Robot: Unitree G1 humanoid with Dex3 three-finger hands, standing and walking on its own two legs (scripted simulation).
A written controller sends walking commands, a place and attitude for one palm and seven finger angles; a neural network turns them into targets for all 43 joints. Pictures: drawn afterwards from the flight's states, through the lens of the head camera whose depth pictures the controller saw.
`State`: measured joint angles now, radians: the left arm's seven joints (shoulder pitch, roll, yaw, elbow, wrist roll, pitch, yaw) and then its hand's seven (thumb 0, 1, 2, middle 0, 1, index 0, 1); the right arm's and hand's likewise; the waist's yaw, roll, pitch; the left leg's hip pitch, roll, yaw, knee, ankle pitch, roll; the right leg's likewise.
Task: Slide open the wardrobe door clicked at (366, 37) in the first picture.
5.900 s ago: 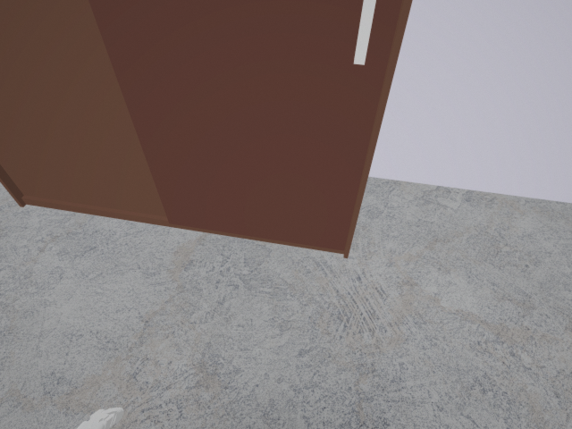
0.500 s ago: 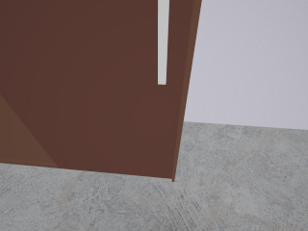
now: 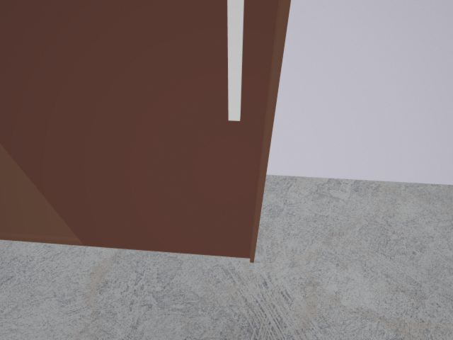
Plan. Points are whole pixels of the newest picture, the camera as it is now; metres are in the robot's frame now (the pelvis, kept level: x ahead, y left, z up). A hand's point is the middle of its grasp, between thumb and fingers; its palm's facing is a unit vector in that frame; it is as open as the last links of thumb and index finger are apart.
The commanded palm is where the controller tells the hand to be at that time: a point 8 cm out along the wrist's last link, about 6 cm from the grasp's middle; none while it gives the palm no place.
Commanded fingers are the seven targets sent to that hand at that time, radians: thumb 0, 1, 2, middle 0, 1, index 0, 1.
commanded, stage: look again from close up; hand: right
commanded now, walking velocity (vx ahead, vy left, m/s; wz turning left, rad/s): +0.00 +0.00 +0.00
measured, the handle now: (236, 51) +0.58 +0.01 +0.25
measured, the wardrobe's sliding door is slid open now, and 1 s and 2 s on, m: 0.00 0.00 0.00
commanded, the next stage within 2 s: none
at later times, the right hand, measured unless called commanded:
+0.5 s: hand out of the picture -0.02 -0.15 -0.18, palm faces +0.01 +0.98 -0.18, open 7.4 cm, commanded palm none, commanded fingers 0.00 -0.90 -0.90 0.20 0.30 0.20 0.30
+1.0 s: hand out of the picture +0.00 -0.15 -0.18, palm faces +0.01 +0.98 -0.19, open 7.4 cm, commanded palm none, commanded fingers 0.00 -0.90 -0.90 0.20 0.30 0.20 0.30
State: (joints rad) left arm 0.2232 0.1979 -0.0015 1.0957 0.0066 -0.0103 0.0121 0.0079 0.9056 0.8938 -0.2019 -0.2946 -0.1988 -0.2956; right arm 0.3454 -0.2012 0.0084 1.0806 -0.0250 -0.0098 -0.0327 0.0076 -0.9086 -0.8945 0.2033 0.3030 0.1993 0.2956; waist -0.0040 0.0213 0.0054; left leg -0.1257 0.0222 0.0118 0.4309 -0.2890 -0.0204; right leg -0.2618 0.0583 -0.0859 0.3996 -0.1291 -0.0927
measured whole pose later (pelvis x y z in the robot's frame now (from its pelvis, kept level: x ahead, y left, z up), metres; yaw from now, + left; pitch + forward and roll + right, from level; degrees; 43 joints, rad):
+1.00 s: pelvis +0.01 +0.03 +0.00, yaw +0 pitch -1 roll +0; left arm 0.25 0.17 -0.01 1.13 0.01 -0.02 0.02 0.01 0.91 0.89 -0.20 -0.29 -0.20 -0.30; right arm 0.33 -0.16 0.01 1.10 -0.02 -0.02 -0.04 0.01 -0.91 -0.89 0.20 0.30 0.20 0.30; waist 0.00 0.01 0.01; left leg -0.11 -0.01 0.02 0.42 -0.30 0.01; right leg -0.25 0.03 -0.08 0.40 -0.15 -0.05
